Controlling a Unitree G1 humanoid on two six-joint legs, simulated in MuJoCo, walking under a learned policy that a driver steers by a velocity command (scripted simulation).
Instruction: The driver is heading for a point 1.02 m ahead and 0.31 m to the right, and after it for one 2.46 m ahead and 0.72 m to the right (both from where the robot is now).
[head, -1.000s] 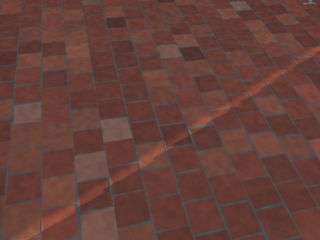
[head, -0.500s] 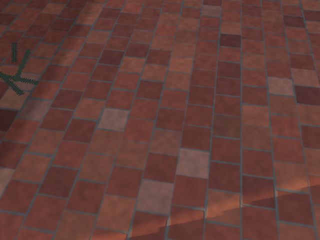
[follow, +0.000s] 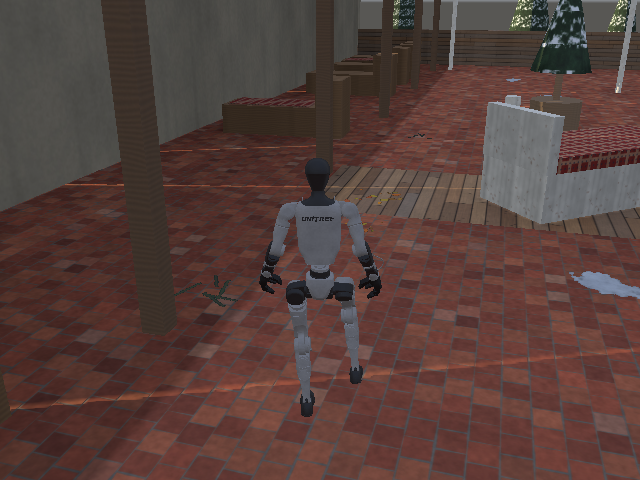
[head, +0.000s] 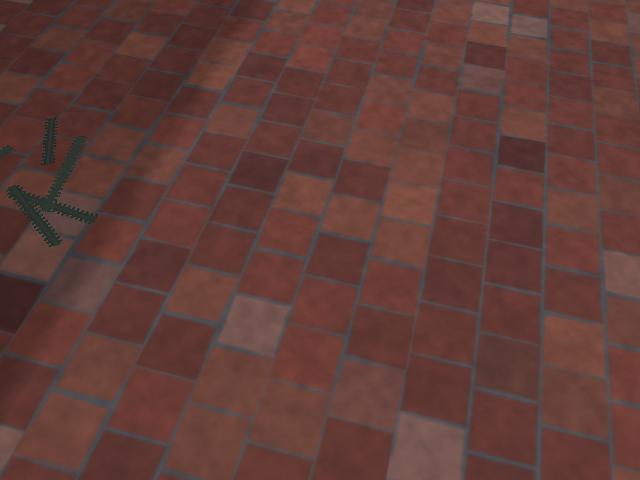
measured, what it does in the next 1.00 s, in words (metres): walks ahead, turning right: right foot, then left foot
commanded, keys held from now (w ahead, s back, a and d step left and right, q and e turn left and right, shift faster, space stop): w+e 0.82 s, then w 0.18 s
